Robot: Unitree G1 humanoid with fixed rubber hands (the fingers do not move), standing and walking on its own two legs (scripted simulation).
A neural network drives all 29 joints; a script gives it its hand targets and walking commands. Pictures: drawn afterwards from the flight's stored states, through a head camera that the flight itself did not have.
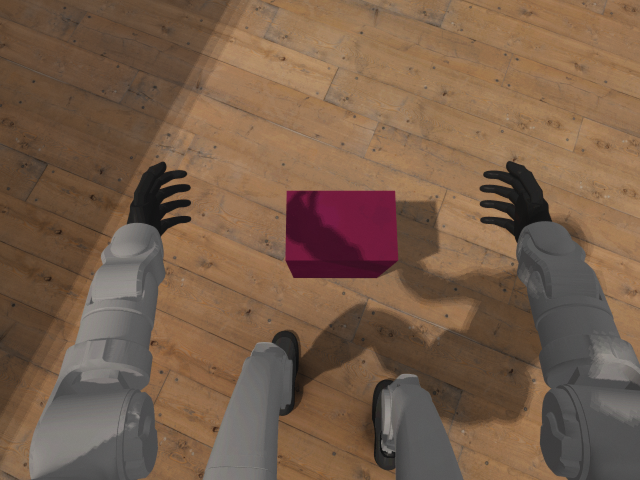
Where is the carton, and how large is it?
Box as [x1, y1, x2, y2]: [285, 191, 397, 277]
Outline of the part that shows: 287,191 285,260 293,277 377,277 397,260 394,191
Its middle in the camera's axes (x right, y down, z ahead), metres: +0.05 +0.00 +0.94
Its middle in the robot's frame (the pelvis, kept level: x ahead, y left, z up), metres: +0.49 +0.02 -0.54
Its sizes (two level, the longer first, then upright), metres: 0.227 0.148 0.287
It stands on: the floor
